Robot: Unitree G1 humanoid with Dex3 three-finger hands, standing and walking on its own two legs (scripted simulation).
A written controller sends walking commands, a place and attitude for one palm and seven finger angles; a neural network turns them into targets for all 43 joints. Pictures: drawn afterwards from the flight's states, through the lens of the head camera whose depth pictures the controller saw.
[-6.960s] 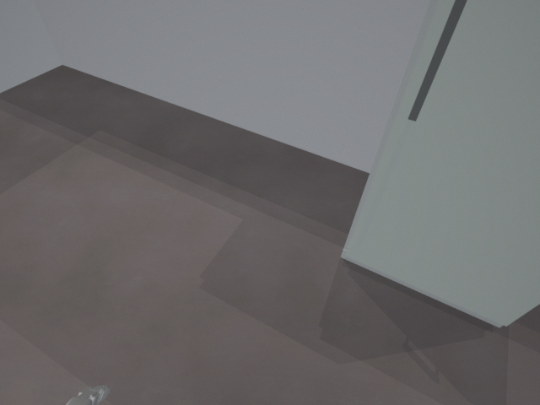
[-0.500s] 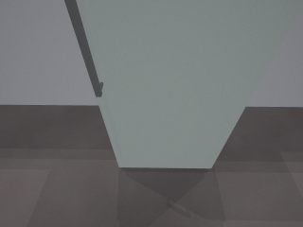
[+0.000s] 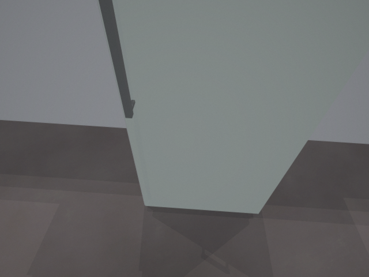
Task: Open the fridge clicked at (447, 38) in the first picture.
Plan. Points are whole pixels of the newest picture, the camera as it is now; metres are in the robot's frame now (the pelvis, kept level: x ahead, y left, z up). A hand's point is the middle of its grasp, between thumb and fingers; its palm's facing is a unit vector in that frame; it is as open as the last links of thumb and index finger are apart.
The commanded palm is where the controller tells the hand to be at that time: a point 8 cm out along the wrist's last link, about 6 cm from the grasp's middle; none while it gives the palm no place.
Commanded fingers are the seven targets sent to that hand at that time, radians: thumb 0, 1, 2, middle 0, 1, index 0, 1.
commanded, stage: shuffle to correct the standing spot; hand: left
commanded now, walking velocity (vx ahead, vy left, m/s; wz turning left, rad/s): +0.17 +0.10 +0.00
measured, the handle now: (120, 53) +0.54 +0.20 +0.21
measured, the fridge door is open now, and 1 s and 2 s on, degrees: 0 0 0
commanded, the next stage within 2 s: come to a stop and stand still in 0.16 s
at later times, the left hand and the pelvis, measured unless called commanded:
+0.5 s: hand (126, 265) +0.18 +0.16 -0.16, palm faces +0.04 -0.97 -0.24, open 7.3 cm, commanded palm none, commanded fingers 0.00 0.90 0.90 -0.20 -0.30 -0.20 -0.30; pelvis +0.09 -0.01 -0.01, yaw +1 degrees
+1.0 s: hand out of the picture +0.07 +0.27 -0.17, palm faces +0.03 -0.96 -0.28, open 7.4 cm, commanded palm none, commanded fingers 0.00 0.90 0.90 -0.20 -0.30 -0.20 -0.30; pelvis +0.06 +0.05 -0.01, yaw -2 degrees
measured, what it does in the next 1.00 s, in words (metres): steps on the spot: right foot, then left foot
